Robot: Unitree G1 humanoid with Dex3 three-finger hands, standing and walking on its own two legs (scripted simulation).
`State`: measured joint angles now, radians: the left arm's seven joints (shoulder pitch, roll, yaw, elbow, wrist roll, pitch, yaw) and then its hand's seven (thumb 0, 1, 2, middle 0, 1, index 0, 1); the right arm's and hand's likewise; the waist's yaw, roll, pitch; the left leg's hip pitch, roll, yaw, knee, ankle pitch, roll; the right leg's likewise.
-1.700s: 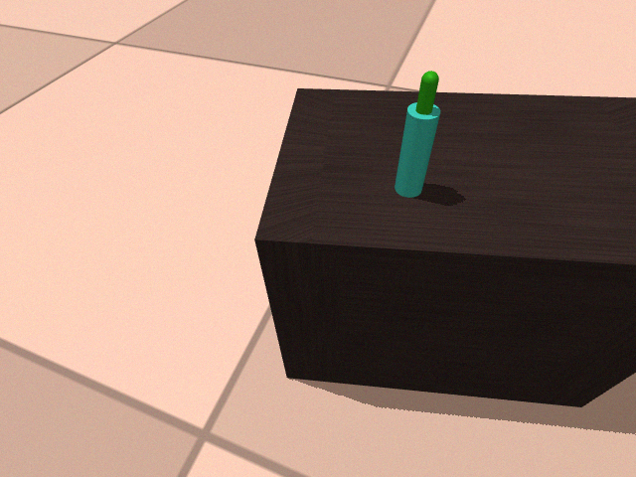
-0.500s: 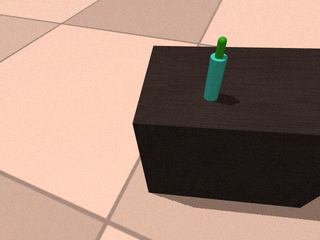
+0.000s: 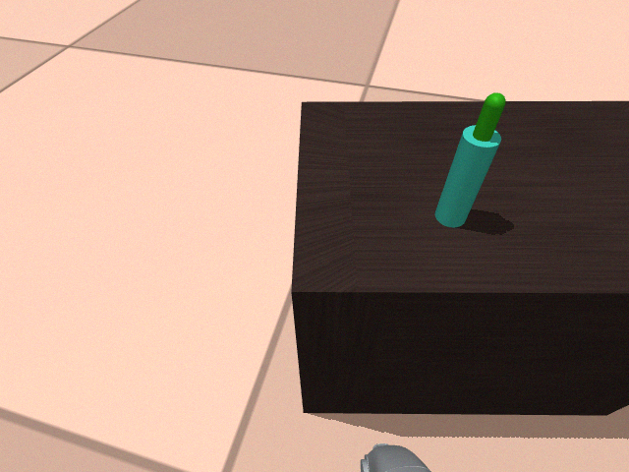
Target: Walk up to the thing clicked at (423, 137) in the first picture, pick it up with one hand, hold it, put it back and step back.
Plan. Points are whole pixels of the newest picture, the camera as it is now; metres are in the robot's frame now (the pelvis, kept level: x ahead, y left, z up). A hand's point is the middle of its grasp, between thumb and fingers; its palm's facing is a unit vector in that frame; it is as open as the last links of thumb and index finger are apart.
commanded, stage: walk up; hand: right
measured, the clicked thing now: (470, 164) +0.55 -0.25 +0.06
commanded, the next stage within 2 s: stand in 1.98 s
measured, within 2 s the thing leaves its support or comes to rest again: neither
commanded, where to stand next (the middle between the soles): +0.09 -0.02 m, yaw -3 degrees
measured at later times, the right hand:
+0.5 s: hand out of the picture +0.11 -0.28 -0.15, palm faces +0.00 +0.89 -0.45, open 7.4 cm
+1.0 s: hand out of the picture +0.12 -0.28 -0.16, palm faces +0.04 +0.94 -0.33, open 7.4 cm
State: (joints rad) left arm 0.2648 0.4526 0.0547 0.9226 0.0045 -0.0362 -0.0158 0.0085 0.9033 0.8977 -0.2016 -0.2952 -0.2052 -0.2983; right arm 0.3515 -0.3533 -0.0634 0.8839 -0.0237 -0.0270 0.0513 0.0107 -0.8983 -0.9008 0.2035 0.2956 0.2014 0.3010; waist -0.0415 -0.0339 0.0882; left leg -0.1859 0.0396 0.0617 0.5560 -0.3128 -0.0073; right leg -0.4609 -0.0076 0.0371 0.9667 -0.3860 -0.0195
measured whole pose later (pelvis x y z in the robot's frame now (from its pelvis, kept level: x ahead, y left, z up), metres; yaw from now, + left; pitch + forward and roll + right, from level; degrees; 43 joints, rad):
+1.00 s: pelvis +0.03 -0.02 -0.01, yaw -4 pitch -3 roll +1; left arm 0.16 0.37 0.01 1.00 0.00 -0.01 0.01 0.01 0.90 0.90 -0.21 -0.30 -0.21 -0.30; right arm 0.14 -0.37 -0.03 0.97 0.00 0.00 0.00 0.01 -0.90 -0.90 0.20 0.30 0.20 0.30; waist 0.01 0.02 0.09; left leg -0.25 0.03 -0.01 0.62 -0.31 -0.03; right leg -0.23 -0.03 0.04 0.65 -0.38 0.03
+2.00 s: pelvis +0.04 -0.01 +0.02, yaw -3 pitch -2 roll +0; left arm 0.09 0.35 0.01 1.16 0.01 -0.01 0.00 0.01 0.90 0.90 -0.20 -0.30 -0.21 -0.30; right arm 0.09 -0.34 -0.02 1.13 0.00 0.00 0.01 0.01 -0.90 -0.90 0.20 0.30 0.20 0.30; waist 0.00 0.01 0.04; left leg -0.14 0.03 -0.02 0.37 -0.18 -0.03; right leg -0.09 -0.04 0.02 0.34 -0.22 0.04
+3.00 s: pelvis +0.03 -0.01 +0.02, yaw -3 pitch -2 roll +0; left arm 0.12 0.36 0.00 1.12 0.01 0.00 0.00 0.01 0.90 0.90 -0.20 -0.30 -0.21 -0.30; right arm 0.10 -0.35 0.00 1.12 -0.01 -0.01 0.01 0.01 -0.90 -0.90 0.20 0.30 0.20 0.30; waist 0.00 0.00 0.05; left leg -0.15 0.04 -0.02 0.35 -0.17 -0.04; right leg -0.10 -0.03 0.02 0.34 -0.21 0.04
